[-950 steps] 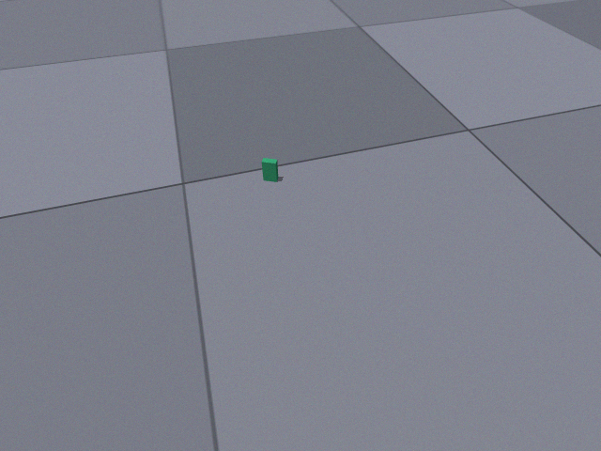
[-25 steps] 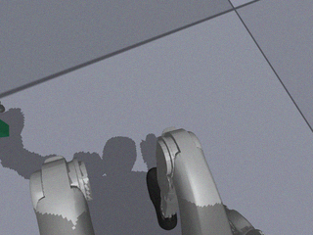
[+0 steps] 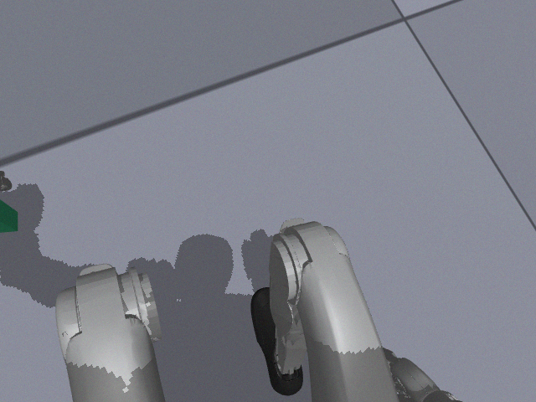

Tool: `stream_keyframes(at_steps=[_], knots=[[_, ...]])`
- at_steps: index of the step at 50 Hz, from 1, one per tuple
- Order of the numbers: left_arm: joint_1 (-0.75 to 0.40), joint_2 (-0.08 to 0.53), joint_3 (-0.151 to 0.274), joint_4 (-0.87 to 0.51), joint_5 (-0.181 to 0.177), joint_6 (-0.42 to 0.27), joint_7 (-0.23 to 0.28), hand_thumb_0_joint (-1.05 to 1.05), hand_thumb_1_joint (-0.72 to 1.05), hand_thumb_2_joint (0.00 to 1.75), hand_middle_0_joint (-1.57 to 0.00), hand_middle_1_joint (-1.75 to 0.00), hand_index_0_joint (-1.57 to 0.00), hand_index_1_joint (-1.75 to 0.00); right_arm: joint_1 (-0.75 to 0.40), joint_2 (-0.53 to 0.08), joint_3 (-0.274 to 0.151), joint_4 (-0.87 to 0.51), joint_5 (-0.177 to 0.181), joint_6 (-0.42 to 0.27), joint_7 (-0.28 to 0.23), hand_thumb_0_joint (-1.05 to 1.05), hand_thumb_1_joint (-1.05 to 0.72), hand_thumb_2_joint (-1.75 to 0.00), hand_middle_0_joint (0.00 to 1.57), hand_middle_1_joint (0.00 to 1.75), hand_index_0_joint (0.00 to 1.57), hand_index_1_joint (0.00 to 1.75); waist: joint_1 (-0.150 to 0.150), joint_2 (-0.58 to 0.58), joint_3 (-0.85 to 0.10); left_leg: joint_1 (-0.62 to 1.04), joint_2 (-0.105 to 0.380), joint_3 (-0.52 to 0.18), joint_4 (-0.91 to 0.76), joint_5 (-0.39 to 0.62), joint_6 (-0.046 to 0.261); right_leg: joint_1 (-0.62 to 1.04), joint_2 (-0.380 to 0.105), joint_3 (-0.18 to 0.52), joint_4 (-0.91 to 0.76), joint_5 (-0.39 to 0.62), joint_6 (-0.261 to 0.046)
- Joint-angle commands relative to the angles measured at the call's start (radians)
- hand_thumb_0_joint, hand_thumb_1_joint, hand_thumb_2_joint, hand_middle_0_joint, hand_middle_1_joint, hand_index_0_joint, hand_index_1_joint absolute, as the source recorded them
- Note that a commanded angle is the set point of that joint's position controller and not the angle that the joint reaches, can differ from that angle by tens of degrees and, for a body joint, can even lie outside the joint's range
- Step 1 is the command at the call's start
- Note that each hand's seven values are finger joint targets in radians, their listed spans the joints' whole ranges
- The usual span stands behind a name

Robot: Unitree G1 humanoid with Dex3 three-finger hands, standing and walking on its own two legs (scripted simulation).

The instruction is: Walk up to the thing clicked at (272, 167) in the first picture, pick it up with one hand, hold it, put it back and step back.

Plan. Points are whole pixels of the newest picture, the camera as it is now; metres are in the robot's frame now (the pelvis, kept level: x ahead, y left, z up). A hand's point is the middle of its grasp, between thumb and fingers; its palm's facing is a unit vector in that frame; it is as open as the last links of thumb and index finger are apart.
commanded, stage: close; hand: left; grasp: from above
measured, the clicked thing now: out of the picture +0.42 +0.33 -0.23
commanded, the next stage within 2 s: settle in 0.78 s
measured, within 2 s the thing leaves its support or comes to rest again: leaves its support in 1.40 s
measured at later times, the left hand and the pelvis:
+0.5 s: hand out of the picture +0.41 +0.33 -0.19, palm faces -0.48 -0.06 -0.88, open 7.9 cm; pelvis +0.00 +0.00 +0.00, yaw +0 degrees
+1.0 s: hand out of the picture +0.41 +0.33 -0.19, palm faces -0.48 -0.05 -0.88, open 7.3 cm; pelvis +0.00 +0.00 +0.00, yaw +0 degrees
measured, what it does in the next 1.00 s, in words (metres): stands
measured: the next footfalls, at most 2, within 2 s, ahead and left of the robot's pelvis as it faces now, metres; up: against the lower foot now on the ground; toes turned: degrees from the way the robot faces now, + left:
none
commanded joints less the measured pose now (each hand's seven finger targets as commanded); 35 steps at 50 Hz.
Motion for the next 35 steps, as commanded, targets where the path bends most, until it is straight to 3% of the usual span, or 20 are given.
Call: stream_keyframes(at_steps=[1, 4, 5, 7, 9, 10, 11, 15, 17, 18, 19, 20, 23, 25, 26, 27, 30, 31, 32, 35], knots=[[-0.211, 0.202, 0.022, -0.091, -0.03, 0.002, 0.012, 0.0, 0.35, 0.36, -0.79, -0.25, -0.78, -0.26, 0.147, -0.301, -0.092, -0.025, 0.01, -0.009, -0.01, 0.0, -0.9, -0.9, 0.2, 0.3, 0.2, 0.3, -0.014, 0.371, -0.565, 0.476, -0.007, 0.121, -0.305, 0.189, 0.042, 0.248, 0.035, -0.155, -0.196, 0.166, -0.081], [-0.215, 0.218, 0.04, -0.085, -0.029, 0.006, 0.004, 0.0, 0.34, 0.35, -0.78, -0.27, -0.78, -0.27, 0.149, -0.313, -0.093, -0.049, 0.008, -0.016, -0.007, 0.0, -0.91, -0.9, 0.2, 0.3, 0.2, 0.3, -0.026, 0.36, -0.56, 0.481, -0.008, 0.122, -0.294, 0.197, 0.041, 0.241, 0.031, -0.157, -0.189, 0.172, -0.082], [-0.212, 0.213, 0.035, -0.1, -0.03, 0.004, -0.002, 0.0, 0.34, 0.34, -0.78, -0.26, -0.78, -0.27, 0.165, -0.294, -0.088, -0.029, 0.011, -0.014, -0.002, 0.0, -0.91, -0.9, 0.2, 0.3, 0.2, 0.3, -0.016, 0.391, -0.57, 0.494, -0.009, 0.126, -0.306, 0.19, 0.04, 0.256, 0.032, -0.15, -0.191, 0.169, -0.079], [-0.171, 0.237, 0.068, -0.1, -0.032, 0.005, -0.003, 0.0, 0.35, 0.36, -0.8, -0.24, -0.79, -0.25, 0.156, -0.308, -0.097, -0.052, 0.01, -0.011, -0.007, 0.0, -0.91, -0.9, 0.2, 0.3, 0.2, 0.3, -0.005, 0.361, -0.598, 0.478, -0.011, 0.127, -0.303, 0.2, 0.041, 0.282, 0.033, -0.149, -0.199, 0.177, -0.081], [-0.192, 0.239, 0.066, -0.115, -0.03, -0.001, -0.007, 0.0, 0.35, 0.36, -0.8, -0.25, -0.79, -0.26, 0.149, -0.305, -0.1, -0.052, 0.013, -0.008, -0.009, 0.0, -0.91, -0.9, 0.2, 0.3, 0.2, 0.3, -0.007, 0.364, -0.598, 0.48, -0.008, 0.127, -0.295, 0.206, 0.041, 0.277, 0.033, -0.148, -0.2, 0.179, -0.085], [-0.216, 0.223, 0.047, -0.118, -0.024, -0.002, -0.013, 0.0, 0.35, 0.36, -0.8, -0.25, -0.79, -0.26, 0.164, -0.298, -0.094, -0.053, 0.011, -0.01, -0.005, 0.0, -0.91, -0.9, 0.2, 0.3, 0.2, 0.3, -0.025, 0.368, -0.582, 0.488, -0.009, 0.13, -0.289, 0.199, 0.041, 0.265, 0.033, -0.145, -0.196, 0.176, -0.084], [-0.218, 0.234, 0.057, -0.121, -0.022, -0.002, -0.018, 0.0, 0.37, 0.35, -0.8, -0.26, -0.8, -0.27, 0.162, -0.301, -0.094, -0.06, 0.012, -0.011, -0.005, 0.0, -0.91, -0.9, 0.2, 0.3, 0.2, 0.3, -0.028, 0.364, -0.593, 0.502, -0.004, 0.128, -0.286, 0.206, 0.042, 0.271, 0.032, -0.144, -0.196, 0.184, -0.081], [-0.179, 0.247, 0.074, -0.105, -0.023, -0.011, -0.017, 0.0, 0.36, 0.36, -0.81, -0.24, -0.8, -0.25, 0.166, -0.307, -0.1, -0.056, 0.016, -0.004, -0.01, 0.0, -0.91, -0.9, 0.2, 0.3, 0.2, 0.3, -0.014, 0.35, -0.575, 0.479, -0.006, 0.126, -0.291, 0.205, 0.04, 0.276, 0.034, -0.149, -0.199, 0.173, -0.083], [-0.205, 0.219, 0.05, -0.127, -0.022, -0.017, -0.022, 0.0, 0.38, 0.35, -0.82, -0.23, -0.81, -0.24, 0.159, -0.293, -0.099, -0.058, 0.017, -0.005, -0.01, 0.0, -0.91, -0.9, 0.2, 0.3, 0.2, 0.3, -0.015, 0.368, -0.588, 0.499, -0.005, 0.131, -0.294, 0.197, 0.038, 0.274, 0.036, -0.142, -0.202, 0.169, -0.086], [-0.204, 0.226, 0.054, -0.142, -0.023, -0.018, -0.019, 0.0, 0.36, 0.37, -0.82, -0.23, -0.8, -0.25, 0.162, -0.291, -0.1, -0.051, 0.018, -0.001, -0.012, 0.0, -0.91, -0.9, 0.2, 0.3, 0.2, 0.3, -0.01, 0.388, -0.608, 0.503, -0.005, 0.132, -0.297, 0.211, 0.037, 0.294, 0.037, -0.14, -0.204, 0.184, -0.083], [-0.216, 0.225, 0.051, -0.116, -0.023, -0.016, -0.017, 0.0, 0.39, 0.36, -0.83, -0.24, -0.82, -0.25, 0.165, -0.291, -0.095, -0.057, 0.011, -0.003, -0.009, 0.0, -0.91, -0.9, 0.2, 0.3, 0.2, 0.3, -0.024, 0.367, -0.594, 0.501, -0.004, 0.132, -0.287, 0.201, 0.041, 0.281, 0.036, -0.142, -0.199, 0.178, -0.084], [-0.196, 0.234, 0.062, -0.128, -0.028, -0.016, -0.014, 0.0, 0.37, 0.37, -0.82, -0.24, -0.8, -0.25, 0.158, -0.298, -0.101, -0.054, 0.017, 0.0, -0.012, 0.0, -0.91, -0.9, 0.2, 0.3, 0.2, 0.3, -0.008, 0.363, -0.594, 0.487, -0.005, 0.13, -0.294, 0.207, 0.041, 0.284, 0.036, -0.146, -0.202, 0.179, -0.083], [-0.206, 0.226, 0.05, -0.125, -0.018, -0.024, -0.014, 0.0, 0.39, 0.37, -0.82, -0.25, -0.81, -0.26, 0.156, -0.3, -0.1, -0.049, 0.011, 0.004, -0.014, 0.0, -0.91, -0.9, 0.2, 0.3, 0.2, 0.3, -0.017, 0.384, -0.573, 0.492, -0.004, 0.126, -0.289, 0.212, 0.038, 0.26, 0.037, -0.151, -0.197, 0.173, -0.084], [-0.213, 0.227, 0.049, -0.137, -0.018, -0.026, -0.008, 0.0, 0.39, 0.37, -0.82, -0.24, -0.81, -0.25, 0.165, -0.293, -0.101, -0.028, 0.013, 0.007, -0.015, 0.0, -0.9, -0.9, 0.2, 0.3, 0.2, 0.3, -0.006, 0.376, -0.581, 0.491, -0.007, 0.128, -0.29, 0.203, 0.038, 0.261, 0.036, -0.147, -0.198, 0.168, -0.084], [-0.193, 0.237, 0.057, -0.086, -0.01, -0.021, -0.007, 0.0, 0.41, 0.36, -0.82, -0.27, -0.82, -0.27, 0.154, -0.3, -0.098, -0.057, 0.009, 0.004, -0.014, 0.0, -0.9, -0.9, 0.2, 0.3, 0.2, 0.3, -0.024, 0.363, -0.574, 0.491, -0.003, 0.129, -0.28, 0.202, 0.042, 0.268, 0.035, -0.145, -0.196, 0.173, -0.084], [-0.216, 0.211, 0.034, -0.111, -0.013, -0.023, -0.01, 0.0, 0.41, 0.37, -0.83, -0.26, -0.83, -0.26, 0.158, -0.3, -0.097, -0.05, 0.008, 0.004, -0.013, 0.0, -0.9, -0.9, 0.2, 0.3, 0.2, 0.3, -0.027, 0.355, -0.559, 0.478, -0.005, 0.13, -0.282, 0.188, 0.043, 0.259, 0.035, -0.145, -0.196, 0.164, -0.082], [-0.224, 0.206, 0.021, -0.111, -0.012, -0.018, -0.006, 0.0, 0.41, 0.36, -0.85, -0.23, -0.83, -0.24, 0.164, -0.286, -0.09, -0.029, 0.01, 0.001, -0.014, 0.0, -0.91, -0.9, 0.2, 0.3, 0.2, 0.3, -0.024, 0.375, -0.572, 0.49, -0.006, 0.133, -0.288, 0.188, 0.043, 0.273, 0.037, -0.138, -0.199, 0.171, -0.081], [-0.206, 0.216, 0.039, -0.097, -0.018, -0.015, -0.001, 0.0, 0.43, 0.35, -0.85, -0.24, -0.84, -0.25, 0.151, -0.294, -0.094, -0.042, 0.01, 0.001, -0.016, 0.0, -0.91, -0.9, 0.2, 0.3, 0.2, 0.3, -0.015, 0.357, -0.59, 0.484, -0.005, 0.128, -0.291, 0.201, 0.045, 0.281, 0.038, -0.145, -0.202, 0.181, -0.081], [-0.212, 0.207, 0.024, -0.084, -0.016, -0.011, -0.004, 0.0, 0.44, 0.35, -0.86, -0.24, -0.85, -0.25, 0.154, -0.302, -0.089, -0.042, 0.005, -0.002, -0.015, 0.0, -0.91, -0.9, 0.2, 0.3, 0.2, 0.3, -0.03, 0.338, -0.549, 0.47, -0.008, 0.13, -0.278, 0.182, 0.047, 0.252, 0.036, -0.147, -0.199, 0.159, -0.085], [-0.204, 0.214, 0.02, -0.086, -0.017, -0.007, -0.01, 0.0, 0.43, 0.35, -0.85, -0.23, -0.85, -0.24, 0.155, -0.299, -0.086, -0.042, 0.014, -0.007, -0.013, 0.0, -0.9, -0.9, 0.2, 0.3, 0.2, 0.3, -0.02, 0.354, -0.553, 0.48, -0.007, 0.13, -0.282, 0.187, 0.046, 0.252, 0.036, -0.144, -0.196, 0.16, -0.085]])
